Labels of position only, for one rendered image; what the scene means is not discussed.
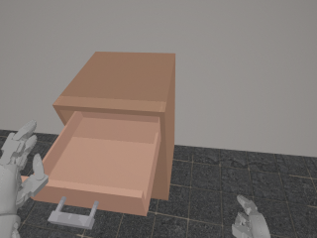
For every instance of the left robot forearm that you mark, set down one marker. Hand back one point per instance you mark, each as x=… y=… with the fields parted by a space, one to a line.
x=9 y=223

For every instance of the cabinet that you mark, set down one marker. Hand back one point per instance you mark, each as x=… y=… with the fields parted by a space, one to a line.
x=141 y=84

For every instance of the handle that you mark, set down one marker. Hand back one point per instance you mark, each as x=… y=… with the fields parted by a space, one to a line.
x=71 y=219

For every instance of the robot right hand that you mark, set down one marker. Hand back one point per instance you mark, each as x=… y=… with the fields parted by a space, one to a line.
x=253 y=226

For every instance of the robot left hand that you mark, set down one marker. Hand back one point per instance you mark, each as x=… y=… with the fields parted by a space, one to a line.
x=15 y=152

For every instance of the drawer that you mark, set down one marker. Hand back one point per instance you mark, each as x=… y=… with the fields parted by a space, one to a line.
x=105 y=157

